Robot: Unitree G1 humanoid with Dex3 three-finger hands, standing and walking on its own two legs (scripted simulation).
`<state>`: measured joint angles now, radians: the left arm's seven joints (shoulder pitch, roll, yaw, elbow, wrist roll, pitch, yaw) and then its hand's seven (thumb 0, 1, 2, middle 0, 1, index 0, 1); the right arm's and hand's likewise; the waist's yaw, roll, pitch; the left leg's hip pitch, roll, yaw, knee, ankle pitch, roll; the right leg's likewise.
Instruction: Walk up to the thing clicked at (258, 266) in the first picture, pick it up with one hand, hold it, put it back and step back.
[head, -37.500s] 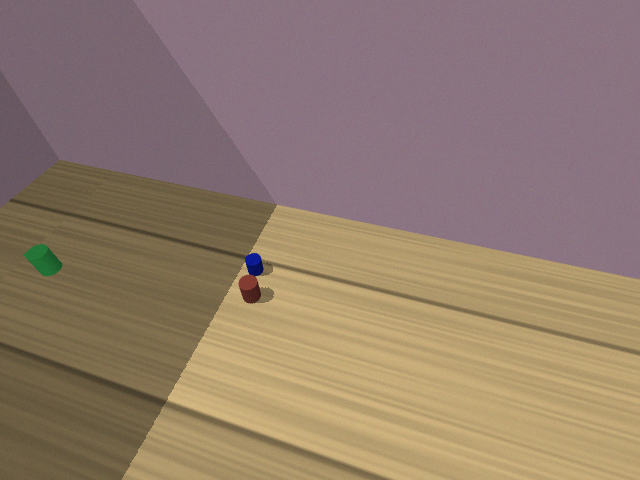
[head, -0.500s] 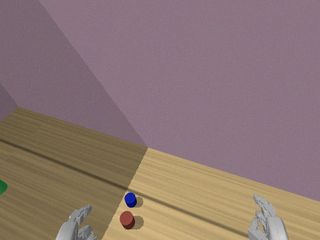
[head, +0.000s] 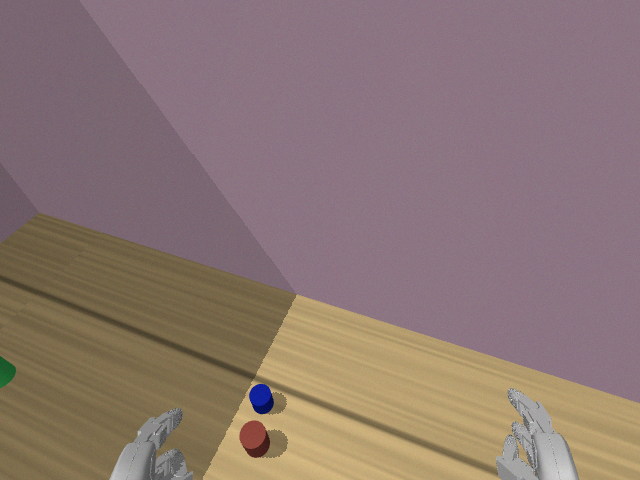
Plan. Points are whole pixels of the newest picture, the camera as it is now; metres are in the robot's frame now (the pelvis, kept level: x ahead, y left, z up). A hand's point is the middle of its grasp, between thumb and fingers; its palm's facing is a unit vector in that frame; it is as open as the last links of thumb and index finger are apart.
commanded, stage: home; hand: left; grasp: from above
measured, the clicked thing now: (261, 399) +0.49 +0.20 -0.68
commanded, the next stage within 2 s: stand in 0.02 s
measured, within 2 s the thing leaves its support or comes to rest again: neither
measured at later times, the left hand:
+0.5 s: hand out of the picture +0.07 +0.25 -0.11, palm faces +0.03 -0.94 -0.34, open 7.4 cm
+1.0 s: hand out of the picture +0.04 +0.25 -0.10, palm faces +0.04 -0.94 -0.34, open 7.4 cm
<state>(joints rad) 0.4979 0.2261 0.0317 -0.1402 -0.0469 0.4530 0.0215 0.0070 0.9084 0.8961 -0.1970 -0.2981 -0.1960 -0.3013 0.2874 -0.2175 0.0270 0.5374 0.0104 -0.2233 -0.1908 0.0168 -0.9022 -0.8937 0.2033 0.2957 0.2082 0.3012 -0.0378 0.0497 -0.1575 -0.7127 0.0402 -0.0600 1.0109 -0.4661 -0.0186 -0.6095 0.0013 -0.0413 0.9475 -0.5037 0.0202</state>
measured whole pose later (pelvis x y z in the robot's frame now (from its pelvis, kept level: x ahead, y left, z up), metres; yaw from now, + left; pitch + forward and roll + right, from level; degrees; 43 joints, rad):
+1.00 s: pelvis +0.00 +0.00 +0.06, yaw +1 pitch -4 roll +0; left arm 0.17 0.29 0.04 1.10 0.04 0.00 0.03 0.00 0.91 0.90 -0.20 -0.30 -0.20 -0.30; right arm 0.12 -0.30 -0.03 1.10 -0.02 0.00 -0.02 0.01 -0.91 -0.89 0.20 0.30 0.21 0.30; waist 0.02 0.02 0.07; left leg -0.15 0.00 -0.03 0.41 -0.19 0.00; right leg -0.07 -0.04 -0.03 0.38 -0.24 0.03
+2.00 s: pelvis +0.01 +0.00 +0.07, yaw +1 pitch -3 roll +0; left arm 0.11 0.32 0.03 1.15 0.02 0.00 0.01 0.00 0.91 0.90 -0.20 -0.30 -0.20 -0.30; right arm 0.10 -0.33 -0.01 1.14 -0.01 0.00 -0.01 0.01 -0.91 -0.89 0.20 0.30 0.21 0.30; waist 0.00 0.01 0.07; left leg -0.13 0.01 -0.03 0.35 -0.17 -0.01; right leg -0.05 -0.03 -0.03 0.32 -0.21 0.03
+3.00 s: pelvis -0.05 -0.01 +0.04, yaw +1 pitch -2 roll +0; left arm 0.09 0.37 0.07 0.97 0.03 0.03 0.00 0.00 0.91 0.90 -0.20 -0.30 -0.20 -0.30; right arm 0.04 -0.41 -0.06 0.99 0.01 0.06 0.01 0.01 -0.91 -0.89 0.20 0.30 0.21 0.30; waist -0.01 0.03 0.19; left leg -0.41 -0.01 -0.07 0.75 -0.35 0.02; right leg -0.32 -0.02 -0.03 0.66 -0.30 -0.01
